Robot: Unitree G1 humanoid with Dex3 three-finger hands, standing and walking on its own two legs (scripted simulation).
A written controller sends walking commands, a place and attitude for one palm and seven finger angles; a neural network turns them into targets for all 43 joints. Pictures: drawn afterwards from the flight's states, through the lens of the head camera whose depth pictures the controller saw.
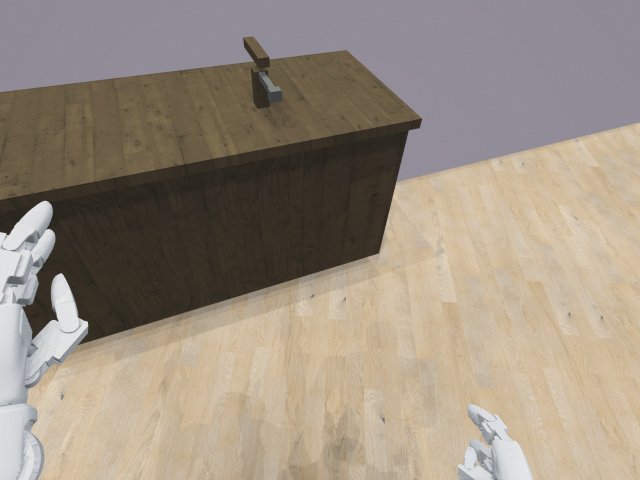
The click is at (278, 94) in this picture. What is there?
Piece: tap's lever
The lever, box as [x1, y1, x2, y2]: [267, 86, 281, 102]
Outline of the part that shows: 278,86 267,88 268,98 270,102 281,101 281,90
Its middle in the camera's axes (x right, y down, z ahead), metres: -0.11 -0.35 +0.93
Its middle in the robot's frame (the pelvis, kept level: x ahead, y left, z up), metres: +0.93 +0.18 +0.02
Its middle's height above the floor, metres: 0.80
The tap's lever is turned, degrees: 0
